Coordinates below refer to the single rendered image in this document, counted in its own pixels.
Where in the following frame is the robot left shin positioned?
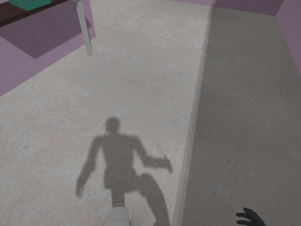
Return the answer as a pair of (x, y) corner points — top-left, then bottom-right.
(115, 203), (125, 207)

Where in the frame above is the table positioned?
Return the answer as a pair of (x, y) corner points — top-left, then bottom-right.
(0, 0), (93, 57)

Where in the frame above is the left robot thigh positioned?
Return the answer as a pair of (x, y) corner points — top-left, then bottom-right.
(103, 206), (132, 226)

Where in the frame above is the carton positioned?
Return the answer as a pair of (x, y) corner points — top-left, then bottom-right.
(8, 0), (52, 11)

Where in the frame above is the right robot hand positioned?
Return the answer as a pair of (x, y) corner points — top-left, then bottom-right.
(235, 207), (266, 226)

